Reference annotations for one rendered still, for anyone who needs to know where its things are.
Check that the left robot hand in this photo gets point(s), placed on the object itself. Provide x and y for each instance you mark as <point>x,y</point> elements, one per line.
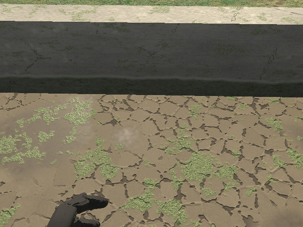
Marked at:
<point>65,214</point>

